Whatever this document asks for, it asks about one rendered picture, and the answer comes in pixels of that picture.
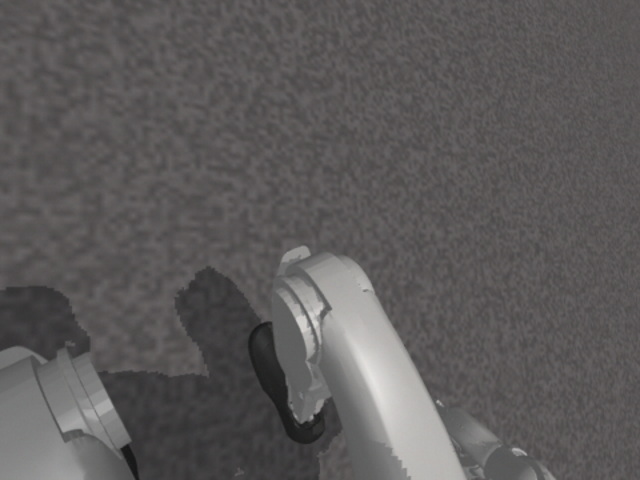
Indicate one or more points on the right robot arm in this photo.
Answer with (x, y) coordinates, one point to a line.
(509, 462)

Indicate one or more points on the left robot foot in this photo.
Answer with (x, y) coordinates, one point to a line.
(130, 460)

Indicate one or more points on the right robot foot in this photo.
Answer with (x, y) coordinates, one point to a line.
(273, 382)

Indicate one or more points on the right robot hand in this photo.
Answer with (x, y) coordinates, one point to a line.
(470, 436)

